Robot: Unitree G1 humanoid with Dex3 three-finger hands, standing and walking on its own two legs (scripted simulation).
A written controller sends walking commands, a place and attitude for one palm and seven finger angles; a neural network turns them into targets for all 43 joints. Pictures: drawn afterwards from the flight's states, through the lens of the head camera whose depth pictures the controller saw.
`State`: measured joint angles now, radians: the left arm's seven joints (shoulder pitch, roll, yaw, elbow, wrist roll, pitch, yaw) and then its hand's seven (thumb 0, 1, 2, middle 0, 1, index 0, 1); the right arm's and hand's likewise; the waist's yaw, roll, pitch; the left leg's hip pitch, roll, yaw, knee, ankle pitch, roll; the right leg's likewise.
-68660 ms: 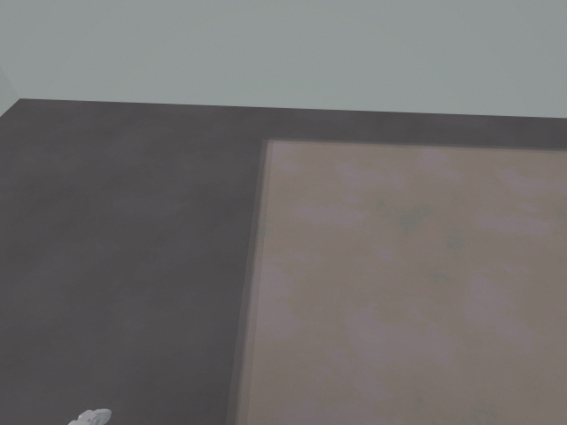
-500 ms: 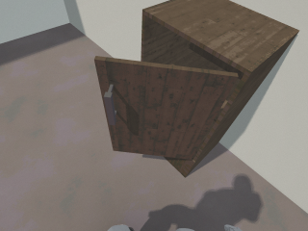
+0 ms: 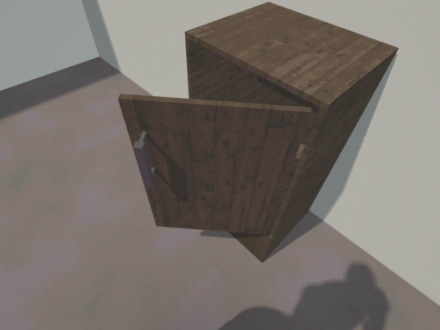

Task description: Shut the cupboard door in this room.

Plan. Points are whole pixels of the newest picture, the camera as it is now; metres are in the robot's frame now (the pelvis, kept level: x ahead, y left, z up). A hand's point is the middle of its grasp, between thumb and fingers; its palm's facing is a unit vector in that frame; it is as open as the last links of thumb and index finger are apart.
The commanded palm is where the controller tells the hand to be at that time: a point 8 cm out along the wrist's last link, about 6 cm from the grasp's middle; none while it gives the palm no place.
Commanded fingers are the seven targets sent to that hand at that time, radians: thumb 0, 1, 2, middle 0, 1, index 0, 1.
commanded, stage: look again from close up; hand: left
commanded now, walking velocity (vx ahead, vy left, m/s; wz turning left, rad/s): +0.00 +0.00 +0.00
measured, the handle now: (146, 160) +0.51 +0.23 -0.05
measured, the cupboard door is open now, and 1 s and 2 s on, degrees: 41 41 41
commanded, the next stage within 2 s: shuffle to correct the standing spot in 0.48 s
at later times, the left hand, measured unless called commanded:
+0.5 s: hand out of the picture +0.02 +0.25 -0.18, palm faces -0.03 -0.97 -0.26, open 7.4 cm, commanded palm none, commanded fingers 0.00 0.90 0.90 -0.20 -0.30 -0.20 -0.30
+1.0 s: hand out of the picture -0.02 +0.20 -0.19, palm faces -0.02 -0.99 -0.15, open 7.4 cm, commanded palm none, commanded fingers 0.00 0.90 0.90 -0.20 -0.30 -0.20 -0.30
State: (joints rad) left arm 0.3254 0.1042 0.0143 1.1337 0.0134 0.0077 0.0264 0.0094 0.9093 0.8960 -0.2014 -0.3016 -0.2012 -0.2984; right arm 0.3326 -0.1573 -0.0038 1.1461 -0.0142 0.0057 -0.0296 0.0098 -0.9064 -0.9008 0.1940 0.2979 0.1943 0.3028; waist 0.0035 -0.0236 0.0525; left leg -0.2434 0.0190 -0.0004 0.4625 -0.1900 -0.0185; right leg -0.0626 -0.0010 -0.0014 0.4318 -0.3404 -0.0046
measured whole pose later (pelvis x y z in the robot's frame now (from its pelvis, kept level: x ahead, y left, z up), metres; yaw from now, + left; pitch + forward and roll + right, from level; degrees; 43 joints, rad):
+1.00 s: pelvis +0.04 +0.03 -0.02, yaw -3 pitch +0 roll +0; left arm 0.43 0.17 0.01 1.11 0.03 -0.01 0.01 0.01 0.91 0.90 -0.20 -0.30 -0.20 -0.30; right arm 0.25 -0.17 -0.01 1.05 -0.02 -0.04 0.00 0.01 -0.91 -0.90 0.19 0.30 0.20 0.30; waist 0.02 -0.05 0.03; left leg -0.29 0.00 0.06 0.66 -0.37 0.03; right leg -0.15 -0.03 0.04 0.66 -0.45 0.01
